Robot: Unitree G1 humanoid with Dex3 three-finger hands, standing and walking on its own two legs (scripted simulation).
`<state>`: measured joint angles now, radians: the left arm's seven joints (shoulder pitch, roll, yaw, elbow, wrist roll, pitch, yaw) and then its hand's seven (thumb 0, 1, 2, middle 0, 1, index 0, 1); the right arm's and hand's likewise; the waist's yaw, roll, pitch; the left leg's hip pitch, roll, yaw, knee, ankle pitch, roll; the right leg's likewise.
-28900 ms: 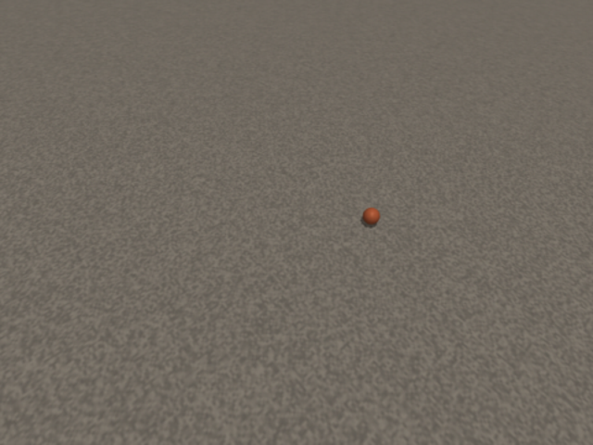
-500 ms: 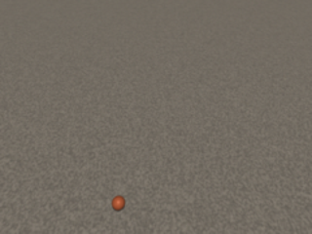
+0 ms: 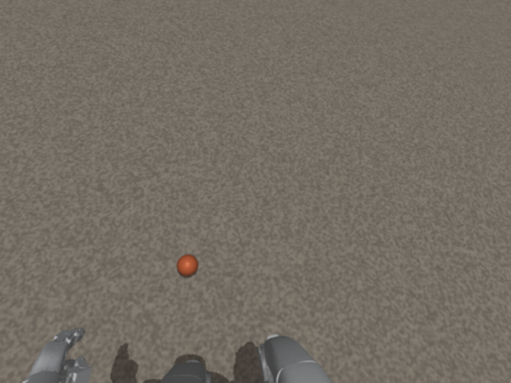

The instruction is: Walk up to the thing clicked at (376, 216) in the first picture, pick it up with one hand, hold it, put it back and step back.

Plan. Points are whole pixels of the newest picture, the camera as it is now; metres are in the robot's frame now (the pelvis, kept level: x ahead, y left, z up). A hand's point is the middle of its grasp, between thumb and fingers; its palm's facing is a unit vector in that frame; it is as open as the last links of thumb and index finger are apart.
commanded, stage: walk up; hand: left
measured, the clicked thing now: (187, 265) +0.51 +0.18 -0.72
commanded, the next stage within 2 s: stand in 1.76 s
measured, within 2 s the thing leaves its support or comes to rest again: neither
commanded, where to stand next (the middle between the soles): +0.13 -0.04 m, yaw -1 degrees
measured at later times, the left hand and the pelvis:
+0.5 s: hand out of the picture -0.01 +0.23 -0.14, palm faces -0.02 -0.91 -0.41, open 7.4 cm; pelvis -0.14 -0.03 -0.01, yaw +0 degrees
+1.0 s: hand out of the picture -0.19 +0.21 -0.15, palm faces +0.01 -0.93 -0.36, open 7.4 cm; pelvis -0.24 -0.05 +0.00, yaw +0 degrees
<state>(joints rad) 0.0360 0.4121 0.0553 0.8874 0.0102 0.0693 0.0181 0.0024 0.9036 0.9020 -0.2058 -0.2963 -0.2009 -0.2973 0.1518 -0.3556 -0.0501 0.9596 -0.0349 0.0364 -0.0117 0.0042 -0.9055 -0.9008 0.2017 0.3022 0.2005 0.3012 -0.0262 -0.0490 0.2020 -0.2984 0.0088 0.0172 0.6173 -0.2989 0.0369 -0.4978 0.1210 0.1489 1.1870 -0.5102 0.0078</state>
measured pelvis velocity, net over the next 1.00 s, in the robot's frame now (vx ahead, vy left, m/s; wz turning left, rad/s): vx -0.24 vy -0.05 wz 0.00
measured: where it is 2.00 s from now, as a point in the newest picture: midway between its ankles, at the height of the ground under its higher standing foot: outside the picture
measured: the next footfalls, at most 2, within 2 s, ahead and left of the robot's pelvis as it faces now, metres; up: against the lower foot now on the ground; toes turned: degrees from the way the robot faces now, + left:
right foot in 0.22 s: -0.05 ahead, -0.15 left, +0.00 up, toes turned +0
left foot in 0.54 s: -0.17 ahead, +0.08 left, +0.00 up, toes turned -2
